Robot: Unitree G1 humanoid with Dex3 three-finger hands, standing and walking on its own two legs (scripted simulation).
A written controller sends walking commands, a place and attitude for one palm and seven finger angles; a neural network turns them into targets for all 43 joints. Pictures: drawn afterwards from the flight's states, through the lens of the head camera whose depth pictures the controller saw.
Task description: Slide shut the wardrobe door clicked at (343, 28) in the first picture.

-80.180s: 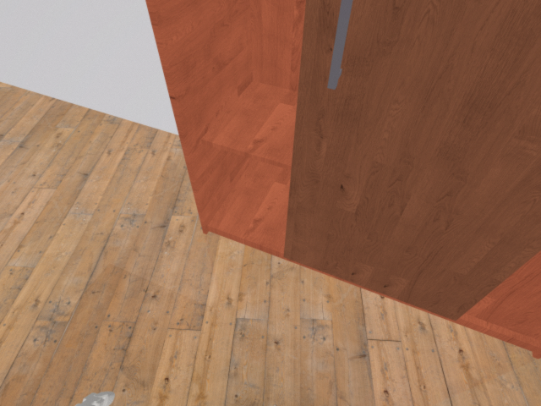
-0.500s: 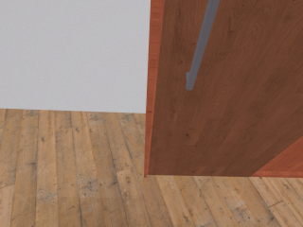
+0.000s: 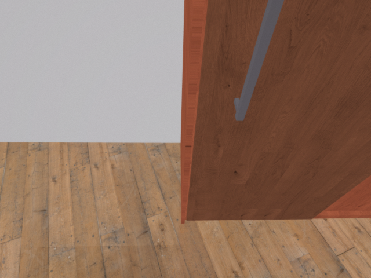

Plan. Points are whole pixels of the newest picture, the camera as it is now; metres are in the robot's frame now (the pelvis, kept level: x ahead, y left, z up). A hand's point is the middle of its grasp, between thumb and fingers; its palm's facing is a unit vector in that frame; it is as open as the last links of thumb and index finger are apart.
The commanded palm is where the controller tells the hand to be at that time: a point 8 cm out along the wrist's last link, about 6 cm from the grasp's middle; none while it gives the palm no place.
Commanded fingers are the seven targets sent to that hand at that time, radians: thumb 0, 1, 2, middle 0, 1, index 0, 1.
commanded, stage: come to a stop and stand still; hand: right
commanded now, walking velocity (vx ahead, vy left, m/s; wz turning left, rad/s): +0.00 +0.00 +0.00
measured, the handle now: (255, 50) +0.46 -0.09 +0.26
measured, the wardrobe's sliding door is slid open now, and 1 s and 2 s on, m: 0.00 0.00 0.00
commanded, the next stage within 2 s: look again from close up in 0.48 s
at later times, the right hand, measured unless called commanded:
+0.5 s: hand out of the picture +0.02 -0.17 -0.17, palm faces +0.05 +0.97 -0.22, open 7.4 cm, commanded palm none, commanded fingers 0.00 -0.90 -0.90 0.20 0.30 0.20 0.30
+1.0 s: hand out of the picture +0.04 -0.23 -0.17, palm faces -0.03 +0.96 -0.28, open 7.4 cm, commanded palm none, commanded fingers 0.00 -0.90 -0.90 0.20 0.30 0.20 0.30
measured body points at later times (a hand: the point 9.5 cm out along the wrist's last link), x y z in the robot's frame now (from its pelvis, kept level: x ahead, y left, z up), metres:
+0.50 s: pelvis +0.03 +0.00 +0.00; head +0.05 +0.01 +0.45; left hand +0.05 +0.23 -0.17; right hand +0.02 -0.23 -0.16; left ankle -0.08 +0.11 -0.74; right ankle +0.00 -0.15 -0.74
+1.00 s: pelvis -0.02 -0.03 -0.01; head -0.01 -0.02 +0.44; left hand +0.01 +0.20 -0.17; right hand +0.05 -0.28 -0.15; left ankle -0.08 +0.11 -0.74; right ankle +0.00 -0.15 -0.74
